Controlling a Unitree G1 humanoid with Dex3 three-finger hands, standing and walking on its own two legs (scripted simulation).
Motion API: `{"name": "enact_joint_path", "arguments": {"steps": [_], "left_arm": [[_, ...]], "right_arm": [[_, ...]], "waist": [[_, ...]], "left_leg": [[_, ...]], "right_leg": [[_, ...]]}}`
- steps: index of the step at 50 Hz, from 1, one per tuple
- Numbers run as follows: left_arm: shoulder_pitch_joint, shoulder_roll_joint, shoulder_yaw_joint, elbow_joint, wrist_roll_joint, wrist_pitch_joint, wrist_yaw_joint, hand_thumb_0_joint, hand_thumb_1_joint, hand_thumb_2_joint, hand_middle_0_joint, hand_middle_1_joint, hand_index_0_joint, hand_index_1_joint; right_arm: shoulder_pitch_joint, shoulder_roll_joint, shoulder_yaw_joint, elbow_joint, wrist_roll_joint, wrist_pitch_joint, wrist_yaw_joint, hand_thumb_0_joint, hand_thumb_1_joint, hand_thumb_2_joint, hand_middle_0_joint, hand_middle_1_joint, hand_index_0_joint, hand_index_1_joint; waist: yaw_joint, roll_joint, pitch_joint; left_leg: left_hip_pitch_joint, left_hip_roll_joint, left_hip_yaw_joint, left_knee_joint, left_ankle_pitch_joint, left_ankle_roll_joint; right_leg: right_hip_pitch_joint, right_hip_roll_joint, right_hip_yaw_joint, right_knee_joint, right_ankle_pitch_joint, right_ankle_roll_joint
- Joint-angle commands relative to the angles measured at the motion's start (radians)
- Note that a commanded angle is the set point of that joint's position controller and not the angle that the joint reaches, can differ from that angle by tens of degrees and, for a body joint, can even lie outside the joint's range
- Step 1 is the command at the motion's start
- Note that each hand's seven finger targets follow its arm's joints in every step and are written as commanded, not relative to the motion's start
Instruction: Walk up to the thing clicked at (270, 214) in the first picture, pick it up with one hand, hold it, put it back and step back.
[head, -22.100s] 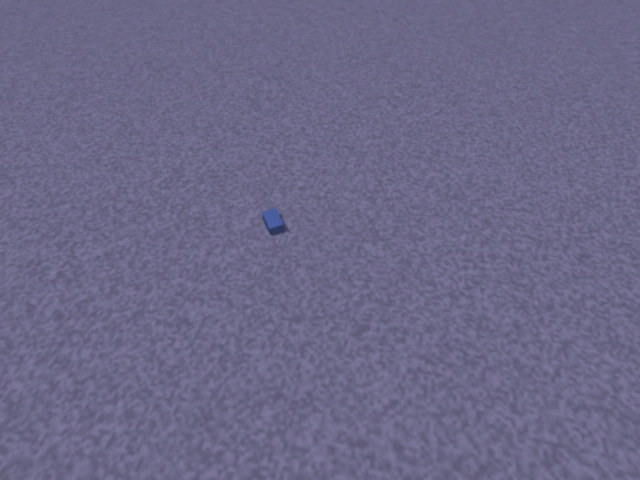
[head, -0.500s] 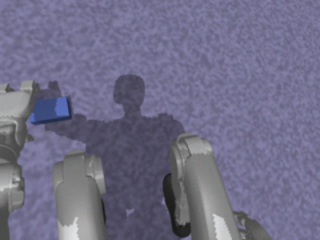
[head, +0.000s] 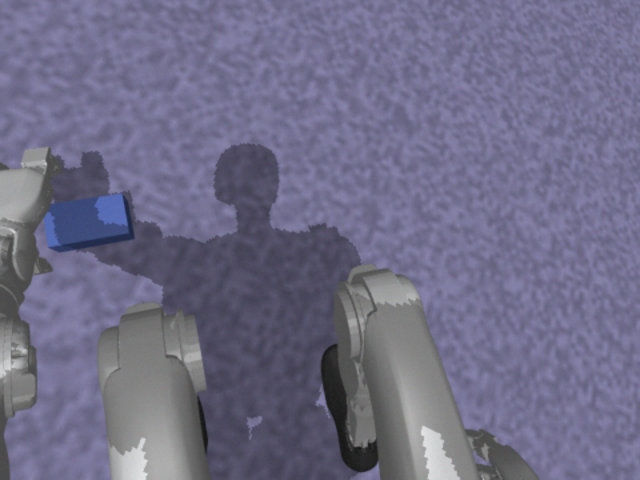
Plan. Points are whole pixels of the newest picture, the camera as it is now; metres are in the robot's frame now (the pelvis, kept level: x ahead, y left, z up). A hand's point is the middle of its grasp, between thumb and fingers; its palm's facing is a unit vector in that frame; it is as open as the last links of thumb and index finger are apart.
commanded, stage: rise first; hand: left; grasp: from above
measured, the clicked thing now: (90, 222) +0.47 +0.27 -0.30
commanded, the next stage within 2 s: approach in 0.74 s
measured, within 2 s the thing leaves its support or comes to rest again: neither
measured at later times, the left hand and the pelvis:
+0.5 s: hand (24, 226) +0.43 +0.30 -0.17, palm faces -0.44 -0.07 -0.90, open 13.4 cm; pelvis +0.00 +0.00 +0.00, yaw +0 degrees
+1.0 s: hand (32, 224) +0.44 +0.29 -0.17, palm faces -0.43 -0.05 -0.90, open 13.1 cm; pelvis -0.01 +0.00 +0.00, yaw +0 degrees
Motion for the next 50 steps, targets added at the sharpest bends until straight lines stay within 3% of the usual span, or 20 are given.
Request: {"name": "enact_joint_path", "arguments": {"steps": [1,4,5,7,11,14,17,20,24,26,29,32,35,38,39,41,42,45,46,50], "left_arm": [[-0.288,0.240,0.021,-0.143,-0.018,-0.005,0.028,0.000,-0.461,0.954,-0.186,-0.874,-0.167,-0.895],[-0.270,0.231,0.023,-0.135,-0.015,-0.003,0.024,0.000,-0.447,0.942,-0.200,-0.862,-0.181,-0.883],[-0.273,0.204,0.001,-0.123,-0.017,-0.002,0.019,0.000,-0.451,0.944,-0.196,-0.869,-0.177,-0.889],[-0.269,0.244,0.028,-0.132,-0.015,0.000,0.020,0.000,-0.455,0.952,-0.196,-0.860,-0.174,-0.882],[-0.295,0.246,0.024,-0.160,-0.017,-0.007,0.022,0.000,-0.453,0.947,-0.197,-0.863,-0.177,-0.885],[-0.316,0.217,-0.001,-0.125,-0.012,-0.005,0.013,0.000,-0.437,0.935,-0.210,-0.861,-0.191,-0.881],[-0.281,0.243,0.017,-0.123,-0.016,-0.007,0.016,0.000,-0.429,0.930,-0.219,-0.848,-0.198,-0.869],[-0.299,0.217,-0.007,-0.125,-0.014,-0.008,0.008,0.000,-0.422,0.922,-0.220,-0.851,-0.202,-0.870],[-0.284,0.262,0.024,-0.136,-0.015,-0.010,0.013,0.000,-0.415,0.911,-0.225,-0.846,-0.208,-0.864],[-0.296,0.234,0.001,-0.118,-0.010,-0.008,0.010,0.000,-0.402,0.902,-0.238,-0.831,-0.220,-0.851],[-0.289,0.259,0.023,-0.135,-0.015,-0.009,0.012,0.000,-0.407,0.905,-0.234,-0.834,-0.216,-0.853],[-0.311,0.205,-0.011,-0.101,-0.010,-0.006,0.007,0.000,-0.379,0.886,-0.253,-0.812,-0.235,-0.830],[-0.286,0.242,0.009,-0.118,-0.011,-0.011,0.011,0.000,-0.361,0.871,-0.274,-0.788,-0.254,-0.809],[-0.292,0.216,-0.006,-0.106,-0.010,-0.012,0.011,0.000,-0.348,0.858,-0.273,-0.803,-0.259,-0.817],[-0.327,0.258,0.020,-0.161,-0.014,-0.018,0.017,0.000,-0.350,0.860,-0.273,-0.795,-0.258,-0.811],[-0.296,0.255,0.020,-0.156,-0.010,-0.016,0.021,0.000,-0.361,0.865,-0.269,-0.801,-0.253,-0.818],[-0.288,0.243,0.015,-0.147,-0.008,-0.015,0.023,0.000,-0.436,0.942,-0.263,-0.772,-0.218,-0.820],[-0.339,0.189,-0.014,-0.163,-0.016,-0.013,0.026,0.000,-0.362,0.860,-0.234,-0.863,-0.233,-0.863],[-0.357,0.142,-0.049,-0.122,-0.017,-0.009,0.020,0.000,-0.365,0.861,-0.236,-0.866,-0.235,-0.868],[-0.459,0.133,-0.069,-0.155,-0.021,-0.005,0.030,0.000,-0.365,0.871,-0.228,-0.887,-0.230,-0.885]], "right_arm": [[0.191,-0.249,-0.081,-0.014,0.013,-0.001,-0.010,0.000,-0.901,-0.901,0.200,0.300,0.200,0.300],[0.195,-0.249,-0.079,-0.018,0.011,0.001,-0.009,0.000,-0.901,-0.901,0.200,0.300,0.200,0.300],[0.191,-0.245,-0.081,-0.019,0.012,0.000,-0.006,0.000,-0.901,-0.901,0.200,0.300,0.200,0.300],[0.190,-0.250,-0.081,-0.021,0.018,0.001,-0.008,0.000,-0.900,-0.900,0.200,0.300,0.200,0.300],[0.187,-0.248,-0.079,-0.026,0.020,0.002,-0.011,0.000,-0.899,-0.900,0.200,0.300,0.200,0.300],[0.191,-0.248,-0.077,-0.022,0.019,-0.004,-0.012,0.000,-0.901,-0.901,0.200,0.300,0.200,0.300],[0.186,-0.249,-0.074,-0.021,0.018,-0.006,-0.014,0.000,-0.901,-0.901,0.200,0.300,0.200,0.300],[0.189,-0.246,-0.076,-0.023,0.022,-0.009,-0.012,0.000,-0.901,-0.901,0.200,0.300,0.200,0.300],[0.194,-0.250,-0.076,-0.025,0.023,-0.006,-0.015,0.000,-0.901,-0.901,0.200,0.300,0.200,0.300],[0.190,-0.247,-0.072,-0.027,0.020,-0.006,-0.013,0.000,-0.900,-0.900,0.200,0.300,0.200,0.300],[0.185,-0.251,-0.076,-0.028,0.026,-0.004,-0.018,0.000,-0.900,-0.900,0.200,0.300,0.200,0.300],[0.190,-0.250,-0.076,-0.025,0.020,-0.006,-0.016,0.000,-0.898,-0.899,0.200,0.300,0.200,0.300],[0.196,-0.256,-0.076,-0.024,0.023,-0.010,-0.015,0.000,-0.899,-0.899,0.200,0.300,0.200,0.300],[0.194,-0.248,-0.073,-0.021,0.018,-0.012,-0.010,0.000,-0.899,-0.899,0.200,0.300,0.200,0.300],[0.194,-0.257,-0.074,-0.023,0.019,-0.012,-0.012,0.000,-0.898,-0.899,0.200,0.300,0.200,0.300],[0.190,-0.255,-0.078,-0.028,0.024,-0.010,-0.012,0.000,-0.900,-0.900,0.200,0.300,0.200,0.300],[0.191,-0.252,-0.076,-0.025,0.022,-0.010,-0.010,0.000,-0.902,-0.900,0.200,0.300,0.200,0.300],[0.198,-0.248,-0.082,-0.022,0.023,-0.010,-0.011,0.000,-0.896,-0.894,0.200,0.300,0.200,0.300],[0.200,-0.244,-0.079,-0.016,0.020,-0.015,-0.009,0.000,-0.899,-0.895,0.200,0.300,0.200,0.300],[0.225,-0.254,-0.077,-0.009,0.020,-0.020,-0.014,0.000,-0.896,-0.893,0.200,0.300,0.200,0.300]], "waist": [[0.005,0.298,-0.661],[-0.004,0.301,-0.654],[-0.013,0.288,-0.636],[0.008,0.297,-0.648],[0.004,0.291,-0.651],[-0.024,0.267,-0.611],[0.006,0.275,-0.644],[-0.010,0.297,-0.641],[0.007,0.282,-0.651],[-0.012,0.287,-0.620],[0.011,0.307,-0.650],[-0.027,0.291,-0.604],[0.000,0.302,-0.638],[-0.022,0.290,-0.613],[-0.007,0.296,-0.651],[0.007,0.331,-0.683],[0.001,0.331,-0.667],[-0.023,0.329,-0.656],[-0.054,0.300,-0.622],[-0.068,0.300,-0.650]], "left_leg": [[0.504,-0.005,0.140,-0.254,0.199,0.067],[0.503,-0.006,0.139,-0.257,0.196,0.066],[0.490,-0.004,0.137,-0.259,0.182,0.066],[0.504,-0.005,0.138,-0.264,0.181,0.065],[0.478,-0.006,0.141,-0.265,0.157,0.069],[0.473,-0.005,0.135,-0.263,0.136,0.070],[0.482,-0.007,0.138,-0.267,0.152,0.068],[0.498,-0.005,0.135,-0.266,0.160,0.065],[0.474,-0.007,0.141,-0.263,0.163,0.069],[0.476,-0.006,0.138,-0.266,0.148,0.067],[0.497,-0.009,0.139,-0.276,0.156,0.065],[0.488,-0.007,0.132,-0.274,0.142,0.064],[0.511,-0.007,0.133,-0.269,0.171,0.062],[0.487,-0.008,0.136,-0.268,0.165,0.065],[0.503,-0.007,0.133,-0.266,0.173,0.065],[0.534,-0.007,0.136,-0.269,0.193,0.060],[0.522,-0.008,0.137,-0.271,0.190,0.060],[0.519,-0.007,0.135,-0.278,0.169,0.061],[0.502,-0.004,0.132,-0.264,0.149,0.064],[0.501,-0.004,0.129,-0.266,0.143,0.065]], "right_leg": [[0.333,0.022,-0.122,-0.231,0.240,-0.091],[0.336,0.021,-0.126,-0.231,0.237,-0.089],[0.327,0.025,-0.128,-0.234,0.226,-0.091],[0.325,0.022,-0.127,-0.233,0.220,-0.093],[0.330,0.023,-0.122,-0.245,0.199,-0.091],[0.306,0.024,-0.125,-0.251,0.182,-0.091],[0.329,0.024,-0.124,-0.248,0.188,-0.091],[0.313,0.025,-0.127,-0.237,0.201,-0.094],[0.336,0.022,-0.120,-0.246,0.203,-0.089],[0.317,0.025,-0.126,-0.246,0.189,-0.092],[0.313,0.022,-0.126,-0.240,0.191,-0.094],[0.280,0.021,-0.132,-0.235,0.184,-0.094],[0.303,0.019,-0.131,-0.235,0.206,-0.093],[0.309,0.022,-0.130,-0.239,0.206,-0.091],[0.315,0.020,-0.129,-0.239,0.212,-0.090],[0.312,0.019,-0.129,-0.226,0.224,-0.094],[0.309,0.020,-0.130,-0.227,0.224,-0.095],[0.286,0.019,-0.130,-0.238,0.210,-0.094],[0.270,0.022,-0.132,-0.242,0.200,-0.093],[0.283,0.022,-0.131,-0.260,0.192,-0.090]]}}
